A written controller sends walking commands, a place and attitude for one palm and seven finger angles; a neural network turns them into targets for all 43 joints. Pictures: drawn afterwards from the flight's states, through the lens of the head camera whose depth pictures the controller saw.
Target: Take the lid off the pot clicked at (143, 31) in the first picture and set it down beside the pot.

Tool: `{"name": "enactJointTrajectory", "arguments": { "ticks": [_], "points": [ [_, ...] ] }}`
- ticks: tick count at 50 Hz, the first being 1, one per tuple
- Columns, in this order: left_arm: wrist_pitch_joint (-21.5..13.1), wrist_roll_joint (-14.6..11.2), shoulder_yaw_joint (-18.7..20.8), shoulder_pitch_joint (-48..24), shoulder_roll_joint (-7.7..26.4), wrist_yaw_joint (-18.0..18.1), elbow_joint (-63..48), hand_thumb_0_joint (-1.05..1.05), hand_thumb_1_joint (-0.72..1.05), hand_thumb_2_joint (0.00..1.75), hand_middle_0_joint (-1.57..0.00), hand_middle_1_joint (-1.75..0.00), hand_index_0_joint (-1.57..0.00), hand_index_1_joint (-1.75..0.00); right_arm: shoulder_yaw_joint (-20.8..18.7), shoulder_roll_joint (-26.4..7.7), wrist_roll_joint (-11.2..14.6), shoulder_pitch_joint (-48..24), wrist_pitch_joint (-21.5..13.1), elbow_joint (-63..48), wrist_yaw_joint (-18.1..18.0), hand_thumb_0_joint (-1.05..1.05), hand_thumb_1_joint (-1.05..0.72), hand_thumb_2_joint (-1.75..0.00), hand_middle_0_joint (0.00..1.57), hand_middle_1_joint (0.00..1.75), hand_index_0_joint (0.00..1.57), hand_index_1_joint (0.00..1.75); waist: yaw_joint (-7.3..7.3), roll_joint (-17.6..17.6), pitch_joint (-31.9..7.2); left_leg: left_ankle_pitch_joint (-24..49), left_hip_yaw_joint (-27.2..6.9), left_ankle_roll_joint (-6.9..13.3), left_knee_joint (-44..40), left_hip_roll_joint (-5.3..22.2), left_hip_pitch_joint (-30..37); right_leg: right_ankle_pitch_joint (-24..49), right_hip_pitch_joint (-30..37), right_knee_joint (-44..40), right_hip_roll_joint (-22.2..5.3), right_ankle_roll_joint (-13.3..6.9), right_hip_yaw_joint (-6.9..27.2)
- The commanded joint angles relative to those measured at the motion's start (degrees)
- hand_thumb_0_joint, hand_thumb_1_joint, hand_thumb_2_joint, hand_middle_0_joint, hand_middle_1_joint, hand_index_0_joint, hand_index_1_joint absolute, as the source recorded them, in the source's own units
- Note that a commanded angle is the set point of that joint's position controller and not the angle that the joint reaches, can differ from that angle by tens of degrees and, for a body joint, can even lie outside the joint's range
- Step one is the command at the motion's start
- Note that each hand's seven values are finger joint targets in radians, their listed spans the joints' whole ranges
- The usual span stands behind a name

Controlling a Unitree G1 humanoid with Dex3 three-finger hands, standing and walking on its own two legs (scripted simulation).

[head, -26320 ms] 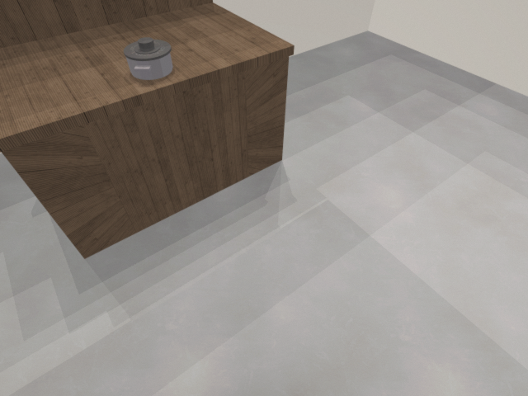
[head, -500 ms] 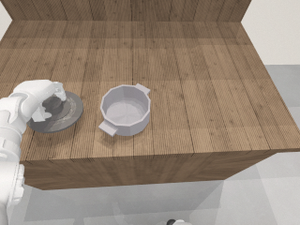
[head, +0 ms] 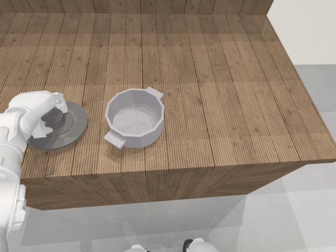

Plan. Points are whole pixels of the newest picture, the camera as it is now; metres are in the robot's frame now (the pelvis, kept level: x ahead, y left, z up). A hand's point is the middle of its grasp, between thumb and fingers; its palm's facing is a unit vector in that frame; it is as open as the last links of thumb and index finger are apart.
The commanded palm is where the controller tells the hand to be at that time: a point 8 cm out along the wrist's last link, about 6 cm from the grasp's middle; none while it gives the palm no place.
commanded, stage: open the fingers wide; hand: left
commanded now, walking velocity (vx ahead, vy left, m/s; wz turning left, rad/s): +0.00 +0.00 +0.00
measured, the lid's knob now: (53, 118) +0.46 +0.29 -0.03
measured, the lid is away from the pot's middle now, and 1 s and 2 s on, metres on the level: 0.22 0.23 0.23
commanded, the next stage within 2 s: raise the empty hand in 1.02 s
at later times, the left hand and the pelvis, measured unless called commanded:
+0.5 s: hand (38, 124) +0.42 +0.30 +0.00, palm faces -0.46 -0.07 -0.88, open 8.9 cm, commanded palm +0.44 +0.30 +0.06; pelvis -0.01 +0.00 +0.00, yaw +0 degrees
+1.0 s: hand (35, 126) +0.42 +0.31 +0.00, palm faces -0.45 -0.08 -0.89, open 11.0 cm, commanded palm +0.44 +0.30 +0.06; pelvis -0.01 +0.01 +0.00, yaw +0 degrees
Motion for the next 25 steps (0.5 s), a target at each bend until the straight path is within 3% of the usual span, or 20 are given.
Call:
{"name": "enactJointTrajectory", "arguments": {
  "ticks": [1,4,7,9,10,11,15,17,20,22,25],
  "points": [
    [0.0,-0.7,5.2,-28.1,20.3,2.6,-14.6,0.00,0.41,1.07,-0.92,-1.08,-0.72,-0.99,-3.7,-10.7,-0.3,7.1,-0.2,-2.5,-0.7,0.00,-0.90,-0.90,0.20,0.30,0.20,0.30,0.49,8.7,-28.2,34.9,-6.1,-3.0,-2.3,1.7,25.2,14.3,4.9,-1.0,3.2,-4.5,-2.1],
    [0.1,-0.5,7.1,-25.1,22.2,3.2,-12.7,0.00,0.38,1.03,-0.87,-1.07,-0.69,-0.98,-3.4,-10.8,-0.1,6.9,-0.5,-2.7,-0.9,0.00,-0.90,-0.90,0.20,0.30,0.20,0.30,1.02,7.0,-28.1,35.0,-5.7,-2.8,-2.0,1.3,23.9,15.8,6.4,-0.7,3.1,-4.6,-1.9],
    [1.2,-1.5,3.3,-22.8,17.8,2.9,-7.5,0.00,0.34,0.99,-0.82,-1.05,-0.66,-0.97,-3.0,-10.6,0.2,6.4,-0.6,-2.6,-0.9,0.00,-0.90,-0.90,0.20,0.30,0.20,0.30,0.05,3.9,-22.3,28.1,-4.7,-1.9,-2.5,1.0,18.7,13.7,5.7,-1.1,3.2,-4.3,-2.1],
    [1.0,-1.1,3.6,-25.2,19.1,2.4,-9.3,0.00,0.32,0.97,-0.78,-1.04,-0.64,-0.96,-3.0,-11.0,0.4,6.2,-0.7,-2.8,-1.0,0.00,-0.90,-0.90,0.20,0.30,0.20,0.30,0.34,5.1,-22.7,26.8,-4.9,-1.8,-2.8,1.0,18.9,12.8,5.2,-1.1,2.9,-4.5,-1.8],
    [1.1,-1.0,2.2,-27.2,18.0,2.1,-10.1,0.00,0.31,0.96,-0.77,-1.03,-0.63,-0.96,-3.0,-10.9,0.3,6.4,-0.7,-2.8,-1.0,0.00,-0.90,-0.90,0.20,0.30,0.20,0.30,-0.28,7.4,-22.6,26.2,-5.0,-2.0,-2.9,1.1,20.2,11.4,4.1,-1.2,3.0,-4.6,-2.0],
    [0.9,-0.9,2.3,-27.3,18.0,1.8,-10.8,0.00,0.29,0.95,-0.75,-1.02,-0.61,-0.95,-3.1,-10.7,0.4,6.6,-0.9,-2.9,-1.2,0.00,-0.90,-0.90,0.20,0.30,0.20,0.30,-0.15,7.5,-23.6,26.3,-5.1,-1.9,-2.7,1.1,21.0,11.3,4.0,-1.3,3.1,-4.6,-2.0],
    [-0.1,-0.8,6.5,-26.4,23.8,1.3,-10.3,0.00,0.25,0.89,-0.69,-1.00,-0.57,-0.94,-2.7,-10.9,0.4,6.9,-1.4,-3.2,-1.9,0.00,-0.90,-0.90,0.20,0.30,0.20,0.30,0.35,6.9,-25.1,27.8,-5.2,-1.9,-1.9,1.0,20.4,12.4,5.4,-0.3,3.0,-4.5,-2.0],
    [-0.3,-1.1,4.2,-26.3,20.0,1.0,-11.7,0.00,0.23,0.86,-0.65,-0.99,-0.55,-0.94,-2.9,-10.6,0.3,6.7,-1.4,-3.2,-1.9,0.00,-0.90,-0.90,0.20,0.30,0.20,0.30,0.18,8.2,-26.0,29.8,-5.4,-2.2,-1.6,1.1,22.0,12.9,4.3,-0.5,3.0,-4.5,-2.2],
    [-0.6,-1.6,2.8,-24.9,17.2,0.5,-12.0,0.00,0.19,0.82,-0.60,-0.98,-0.51,-0.94,-3.4,-10.4,0.1,6.9,-1.1,-2.9,-1.4,0.00,-0.90,-0.90,0.20,0.30,0.20,0.30,0.12,8.9,-26.2,34.1,-6.0,-3.1,-1.1,1.6,24.8,12.3,2.0,-0.4,3.3,-4.5,-2.6],
    [-0.1,-2.0,2.7,-23.0,17.0,0.4,-7.9,0.00,0.17,0.79,-0.57,-0.97,-0.49,-0.93,-3.1,-10.7,0.4,6.8,-0.7,-2.8,-1.1,0.00,-0.90,-0.90,0.20,0.30,0.20,0.30,0.02,5.1,-22.3,29.7,-5.6,-2.6,-1.2,1.6,20.7,11.0,1.7,-0.4,3.4,-4.4,-2.7],
    [0.2,-1.9,3.1,-24.6,18.2,0.5,-8.3,0.00,0.14,0.75,-0.52,-0.95,-0.45,-0.92,-3.1,-11.0,0.3,7.0,-0.6,-3.0,-1.2,0.00,-0.90,-0.90,0.20,0.30,0.20,0.30,0.08,4.4,-22.6,26.8,-5.2,-2.1,-1.9,1.1,18.9,11.0,3.3,-0.4,3.3,-4.5,-2.2]
  ]
}}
